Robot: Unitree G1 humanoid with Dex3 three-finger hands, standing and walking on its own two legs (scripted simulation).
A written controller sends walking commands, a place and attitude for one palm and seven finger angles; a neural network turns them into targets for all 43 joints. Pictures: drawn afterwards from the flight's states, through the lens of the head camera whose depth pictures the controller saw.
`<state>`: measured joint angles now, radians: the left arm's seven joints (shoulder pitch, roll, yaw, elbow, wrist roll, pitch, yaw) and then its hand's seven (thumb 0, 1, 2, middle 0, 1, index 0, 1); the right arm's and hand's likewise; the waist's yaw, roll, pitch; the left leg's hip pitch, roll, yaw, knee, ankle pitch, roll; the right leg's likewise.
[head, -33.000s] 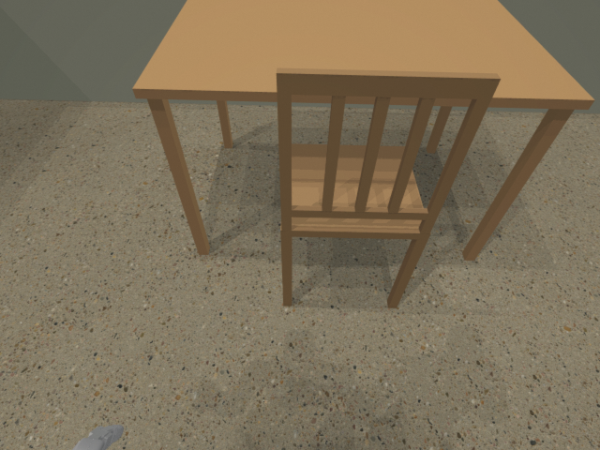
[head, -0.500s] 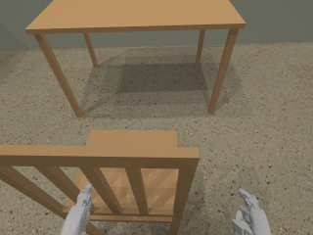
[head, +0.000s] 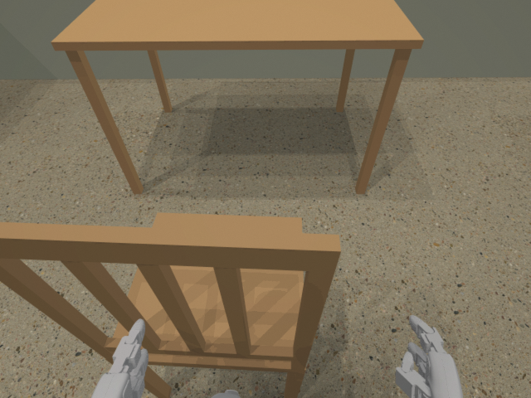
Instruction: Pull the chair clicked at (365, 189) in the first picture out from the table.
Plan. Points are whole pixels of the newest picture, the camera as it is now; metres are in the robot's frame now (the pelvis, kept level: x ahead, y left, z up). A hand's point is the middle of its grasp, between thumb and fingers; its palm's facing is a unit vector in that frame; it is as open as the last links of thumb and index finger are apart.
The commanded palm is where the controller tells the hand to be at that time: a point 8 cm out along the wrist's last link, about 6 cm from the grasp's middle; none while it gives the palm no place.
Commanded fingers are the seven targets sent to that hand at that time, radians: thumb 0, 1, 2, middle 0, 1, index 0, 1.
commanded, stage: draw the hand back to the body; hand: left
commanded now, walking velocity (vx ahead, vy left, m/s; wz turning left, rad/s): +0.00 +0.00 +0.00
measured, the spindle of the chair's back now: (180, 313) +0.25 +0.16 -0.01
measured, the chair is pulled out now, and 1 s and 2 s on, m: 0.66 0.65 0.65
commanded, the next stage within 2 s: step back with the hand held close in 1.48 s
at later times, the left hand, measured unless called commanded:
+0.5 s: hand (130, 363) +0.15 +0.17 +0.09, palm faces +0.02 -0.97 -0.25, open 16.9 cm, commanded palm +0.12 +0.24 +0.13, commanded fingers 0.00 -0.15 0.39 -0.05 -0.08 -0.05 -0.08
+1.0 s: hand (80, 320) +0.19 +0.22 +0.12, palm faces +0.17 -0.88 -0.45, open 10.3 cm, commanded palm +0.17 +0.29 +0.22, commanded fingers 0.00 0.75 0.83 -0.18 -0.27 -0.18 -0.27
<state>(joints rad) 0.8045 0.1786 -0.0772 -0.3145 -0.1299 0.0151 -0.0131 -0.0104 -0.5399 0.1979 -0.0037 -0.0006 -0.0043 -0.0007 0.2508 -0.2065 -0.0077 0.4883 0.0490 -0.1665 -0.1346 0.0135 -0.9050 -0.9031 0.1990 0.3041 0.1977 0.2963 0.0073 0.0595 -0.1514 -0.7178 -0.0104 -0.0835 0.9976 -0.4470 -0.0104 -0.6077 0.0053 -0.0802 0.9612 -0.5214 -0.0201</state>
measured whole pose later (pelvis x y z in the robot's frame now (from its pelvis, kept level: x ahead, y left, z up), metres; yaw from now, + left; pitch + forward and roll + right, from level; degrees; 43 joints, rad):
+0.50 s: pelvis +0.00 -0.01 +0.01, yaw -1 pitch +4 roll -2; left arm 0.71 0.33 0.05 -0.40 -0.15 -0.09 -0.06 -0.01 -0.44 0.25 -0.15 -0.08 -0.03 -0.03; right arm 0.22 -0.20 0.01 0.57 0.06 -0.15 -0.16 0.01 -0.91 -0.90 0.20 0.30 0.20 0.30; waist 0.04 0.08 -0.09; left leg -0.55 0.02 -0.07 0.91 -0.42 -0.02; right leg -0.45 0.03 -0.07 0.87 -0.48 -0.03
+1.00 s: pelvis +0.03 +0.00 +0.05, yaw -1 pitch -3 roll +0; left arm 0.63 0.42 0.12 -0.39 -0.09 0.14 0.10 0.00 0.41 0.66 -0.40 -0.32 -0.24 -0.22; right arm 0.16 -0.21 0.05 0.67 0.03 -0.14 -0.14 0.01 -0.91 -0.90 0.20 0.30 0.20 0.30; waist 0.07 0.07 0.05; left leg -0.18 0.00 -0.04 0.54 -0.30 -0.01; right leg -0.09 0.01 -0.04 0.51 -0.36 -0.02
